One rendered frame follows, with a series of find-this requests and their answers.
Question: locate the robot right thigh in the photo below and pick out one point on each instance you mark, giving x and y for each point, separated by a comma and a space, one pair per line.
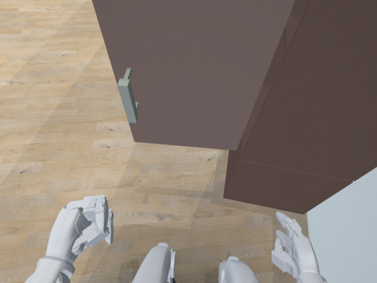
234, 271

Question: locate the cupboard door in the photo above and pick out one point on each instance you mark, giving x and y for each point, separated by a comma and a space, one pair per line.
197, 65

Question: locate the robot left forearm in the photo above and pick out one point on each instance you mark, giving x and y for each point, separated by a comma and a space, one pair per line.
52, 270

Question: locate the robot left thigh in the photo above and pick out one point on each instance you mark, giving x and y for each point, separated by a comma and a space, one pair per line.
158, 266

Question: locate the robot thigh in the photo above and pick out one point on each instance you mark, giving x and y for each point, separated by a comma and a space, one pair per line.
158, 266
234, 271

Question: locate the handle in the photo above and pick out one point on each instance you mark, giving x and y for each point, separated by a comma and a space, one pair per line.
127, 97

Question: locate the right robot hand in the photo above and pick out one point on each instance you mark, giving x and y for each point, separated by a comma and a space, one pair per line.
299, 256

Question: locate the left robot hand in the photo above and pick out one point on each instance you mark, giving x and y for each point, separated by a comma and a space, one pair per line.
65, 241

